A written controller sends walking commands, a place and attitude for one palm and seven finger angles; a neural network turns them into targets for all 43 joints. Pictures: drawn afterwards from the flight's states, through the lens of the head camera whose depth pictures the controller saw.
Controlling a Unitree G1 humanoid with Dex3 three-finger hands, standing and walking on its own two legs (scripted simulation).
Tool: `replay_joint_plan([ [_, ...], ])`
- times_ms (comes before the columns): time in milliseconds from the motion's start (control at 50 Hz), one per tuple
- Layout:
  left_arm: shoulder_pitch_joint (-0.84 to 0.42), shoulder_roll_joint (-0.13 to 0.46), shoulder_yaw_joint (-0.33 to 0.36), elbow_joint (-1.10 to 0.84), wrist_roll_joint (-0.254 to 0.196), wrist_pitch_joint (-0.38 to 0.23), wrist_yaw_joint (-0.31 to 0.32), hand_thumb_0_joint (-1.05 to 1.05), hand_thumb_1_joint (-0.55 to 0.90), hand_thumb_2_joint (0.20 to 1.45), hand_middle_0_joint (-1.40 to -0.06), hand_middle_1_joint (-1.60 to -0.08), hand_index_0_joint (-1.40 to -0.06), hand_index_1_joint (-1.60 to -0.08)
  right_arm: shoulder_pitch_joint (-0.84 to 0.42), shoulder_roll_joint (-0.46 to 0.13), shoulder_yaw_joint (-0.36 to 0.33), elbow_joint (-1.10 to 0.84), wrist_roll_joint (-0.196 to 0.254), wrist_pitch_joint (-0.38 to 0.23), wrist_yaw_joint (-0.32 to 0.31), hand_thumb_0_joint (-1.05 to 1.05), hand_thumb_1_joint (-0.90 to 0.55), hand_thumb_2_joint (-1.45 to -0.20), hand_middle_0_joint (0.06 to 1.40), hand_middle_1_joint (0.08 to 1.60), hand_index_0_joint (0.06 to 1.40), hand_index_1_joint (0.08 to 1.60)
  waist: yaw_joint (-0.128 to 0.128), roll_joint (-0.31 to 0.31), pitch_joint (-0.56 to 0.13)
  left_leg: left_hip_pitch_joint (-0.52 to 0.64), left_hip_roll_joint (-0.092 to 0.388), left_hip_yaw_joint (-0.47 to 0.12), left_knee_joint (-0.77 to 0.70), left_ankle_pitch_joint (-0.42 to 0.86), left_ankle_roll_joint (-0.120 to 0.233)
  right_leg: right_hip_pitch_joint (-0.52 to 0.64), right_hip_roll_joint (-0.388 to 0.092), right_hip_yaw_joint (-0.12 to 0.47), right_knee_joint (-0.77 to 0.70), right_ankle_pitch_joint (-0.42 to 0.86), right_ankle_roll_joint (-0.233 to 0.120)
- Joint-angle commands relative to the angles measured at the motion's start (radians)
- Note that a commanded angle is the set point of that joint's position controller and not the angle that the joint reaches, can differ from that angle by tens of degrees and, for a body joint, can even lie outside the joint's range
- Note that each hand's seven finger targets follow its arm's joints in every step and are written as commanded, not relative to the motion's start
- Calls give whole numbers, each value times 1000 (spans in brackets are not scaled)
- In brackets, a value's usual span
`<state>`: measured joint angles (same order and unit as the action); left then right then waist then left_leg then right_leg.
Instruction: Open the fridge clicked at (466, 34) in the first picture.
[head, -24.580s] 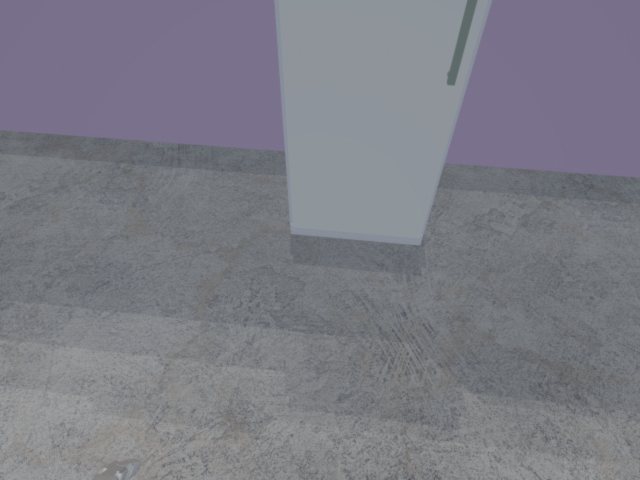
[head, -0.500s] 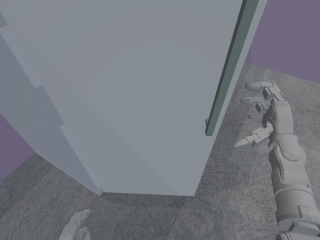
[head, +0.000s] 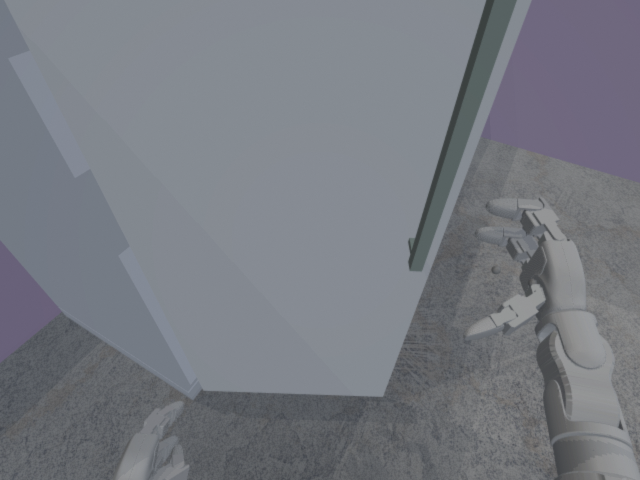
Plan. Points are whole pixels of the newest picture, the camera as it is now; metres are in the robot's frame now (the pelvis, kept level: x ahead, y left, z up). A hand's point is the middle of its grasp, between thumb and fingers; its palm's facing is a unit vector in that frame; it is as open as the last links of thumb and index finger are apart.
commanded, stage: slip the hand off the handle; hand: right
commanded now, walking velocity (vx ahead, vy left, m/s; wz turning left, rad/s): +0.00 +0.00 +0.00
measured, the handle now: (453, 125) +0.46 -0.12 +0.24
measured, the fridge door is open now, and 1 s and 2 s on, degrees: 62 62 62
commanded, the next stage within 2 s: draw the hand back to the body in 0.36 s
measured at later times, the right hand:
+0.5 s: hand (506, 325) +0.26 -0.17 +0.14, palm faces +0.03 +0.99 -0.15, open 14.7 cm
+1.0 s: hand (567, 329) +0.25 -0.22 +0.15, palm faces +0.28 +0.96 -0.03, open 14.6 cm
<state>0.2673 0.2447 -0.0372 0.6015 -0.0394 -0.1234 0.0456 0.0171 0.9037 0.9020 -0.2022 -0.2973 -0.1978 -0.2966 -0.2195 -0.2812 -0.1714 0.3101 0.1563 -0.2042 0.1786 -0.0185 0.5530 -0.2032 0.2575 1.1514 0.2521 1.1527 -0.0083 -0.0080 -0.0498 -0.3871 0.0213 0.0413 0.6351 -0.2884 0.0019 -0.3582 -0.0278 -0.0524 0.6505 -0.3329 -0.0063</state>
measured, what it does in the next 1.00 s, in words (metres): stands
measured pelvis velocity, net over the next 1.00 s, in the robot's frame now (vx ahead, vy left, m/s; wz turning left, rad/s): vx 0.02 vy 0.01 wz -0.04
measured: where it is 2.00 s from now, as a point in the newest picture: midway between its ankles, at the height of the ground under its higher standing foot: outside the picture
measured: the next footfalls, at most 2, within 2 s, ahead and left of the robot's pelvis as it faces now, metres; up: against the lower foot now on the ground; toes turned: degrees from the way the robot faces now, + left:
none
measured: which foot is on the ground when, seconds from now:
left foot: down 0.00-1.00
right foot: down 0.00-1.00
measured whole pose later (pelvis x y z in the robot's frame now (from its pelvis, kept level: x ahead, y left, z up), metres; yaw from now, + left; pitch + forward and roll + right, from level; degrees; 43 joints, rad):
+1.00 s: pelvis +0.02 +0.01 +0.01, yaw -2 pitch -2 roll +0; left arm 0.20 0.23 -0.07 0.61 -0.03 -0.16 0.09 0.02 0.90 0.90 -0.20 -0.30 -0.20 -0.30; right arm 0.19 -0.23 -0.23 -0.28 0.24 0.23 0.03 -0.02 0.52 -0.22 0.25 1.13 0.25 1.13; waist -0.08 -0.03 -0.06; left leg -0.21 0.02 0.08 0.54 -0.28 0.01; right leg -0.20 -0.02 -0.02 0.56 -0.32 0.00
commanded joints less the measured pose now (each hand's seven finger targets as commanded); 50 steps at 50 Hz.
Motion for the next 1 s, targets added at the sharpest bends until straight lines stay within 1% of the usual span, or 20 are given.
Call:
replay_joint_plan([
  [0,-97,126,48,-156,3,-75,8,0,900,900,-200,-300,-200,-300,-281,-177,-65,-335,17,-79,-13,0,550,-200,250,1150,250,1150,-15,-38,-234,126,-29,-11,-84,173,24,85,19,40,-110,180,-15],
  [80,-108,125,46,-161,0,-85,9,0,900,900,-200,-300,-200,-300,-153,-157,-64,-365,41,-56,17,0,550,-200,250,1150,250,1150,-23,-11,-213,144,-28,-15,-94,185,18,70,24,32,-111,171,-16],
  [100,-105,126,47,-163,2,-84,10,0,900,900,-200,-300,-200,-300,-123,-157,-65,-370,45,-47,23,0,550,-200,250,1150,250,1150,-22,25,-209,155,-26,-14,-95,197,16,67,24,32,-106,180,-19],
  [180,-125,119,41,-175,-1,-91,9,0,900,900,-200,-300,-200,-300,-38,-131,-47,-441,63,-15,41,0,550,-200,250,1150,250,1150,-28,11,-146,136,-21,-17,-112,168,11,56,30,29,-110,150,-19],
  [260,-133,114,38,-185,4,-101,11,0,900,900,-200,-300,-200,-300,37,-140,-59,-545,70,-14,39,0,550,-200,250,1150,250,1150,-32,15,-146,145,-17,-22,-115,169,8,64,33,31,-103,158,-21],
  [360,-138,109,32,-174,9,-120,20,0,900,900,-200,-300,-200,-300,-8,-146,-46,-623,60,-36,21,0,550,-200,250,1150,250,1150,-9,-33,-120,105,-17,-29,-127,97,5,68,36,38,-92,115,-21],
  [460,-138,109,25,-151,6,-133,37,0,900,900,-200,-300,-200,-300,-46,-135,-20,-537,58,-26,18,0,550,-200,250,1150,250,1150,6,1,-68,68,-8,-47,-161,-36,0,34,35,46,-92,34,-21],
  [480,-195,87,26,-146,-21,-137,49,0,900,900,-200,-300,-200,-300,-32,-74,-151,-471,206,82,-61,0,550,-200,250,1150,250,1150,-71,15,-128,139,3,-59,-206,-109,6,12,45,49,-116,-5,-6],
  [500,-214,91,13,-144,-17,-144,54,0,900,900,-200,-300,-200,-300,-43,-40,-82,-513,193,137,-94,0,550,-200,250,1150,250,1150,-55,29,-112,143,8,-62,-226,-135,-1,28,42,48,-125,-11,-9],
  [540,-215,89,16,-142,-14,-145,57,0,900,900,-200,-300,-200,-300,-31,-57,-110,-553,177,217,-144,0,550,-200,250,1150,250,1150,-71,-12,-154,168,10,-45,-214,-72,1,57,41,47,-141,41,-10],
  [580,-215,86,15,-153,-3,-140,46,0,900,900,-200,-300,-200,-300,7,-55,-72,-663,104,291,-201,0,550,-200,250,1150,250,1150,-80,-63,-211,211,4,-17,-170,106,8,111,38,41,-154,163,-16],
  [600,-199,88,16,-158,5,-136,38,0,900,900,-200,-300,-200,-300,65,-70,-73,-691,69,302,-214,0,550,-200,250,1150,250,1150,-84,-32,-225,236,0,-4,-147,190,11,120,33,43,-153,227,-18],
  [640,-184,93,16,-159,9,-118,28,0,900,900,-200,-300,-200,-300,114,-76,-57,-734,34,305,-212,0,550,-200,250,1150,250,1150,-68,-12,-204,235,-4,5,-131,276,10,129,28,34,-151,283,-20],
  [720,-198,95,13,-154,9,-105,39,0,900,900,-200,-300,-200,-300,135,-74,-92,-746,86,302,-168,0,550,-200,250,1150,250,1150,-60,69,-131,223,-14,8,-158,249,4,124,23,36,-160,246,-20],
  [780,-212,90,9,-150,4,-100,51,0,900,900,-200,-300,-200,-300,132,-69,-108,-748,109,327,-152,0,550,-200,250,1150,250,1150,-61,15,-85,189,-17,9,-181,165,8,133,27,40,-176,194,-14],
  [840,-214,87,6,-150,2,-96,53,0,900,900,-200,-300,-200,-300,156,-76,-111,-773,98,354,-154,0,550,-200,250,1150,250,1150,-64,-32,-71,190,-16,13,-184,164,13,146,28,41,-186,205,-12],
  [880,-211,86,6,-154,4,-98,53,0,900,900,-200,-300,-200,-300,160,-83,-111,-812,92,362,-149,0,514,-218,249,1129,249,1129,-65,-63,-90,197,-16,15,-177,192,15,164,28,44,-184,230,-12],
  [900,-211,91,7,-155,6,-99,54,0,900,900,-200,-300,-200,-300,174,-91,-118,-826,94,363,-147,0,477,-235,247,1107,247,1107,-63,-29,-103,207,-18,18,-179,200,13,166,26,46,-181,237,-14],
  [960,-203,90,8,-154,6,-108,57,0,900,900,-200,-300,-200,-300,171,-99,-122,-871,97,355,-131,0,369,-287,244,1044,244,1044,-61,-54,-128,215,-21,24,-167,238,15,189,24,50,-179,269,-11],
  [980,-206,99,16,-145,40,-117,54,0,900,900,-200,-300,-200,-300,205,-262,-143,-902,-32,272,-201,0,332,-305,242,1023,242,1023,-70,-73,-76,233,-6,-15,-231,228,10,180,38,38,-193,254,-25],
])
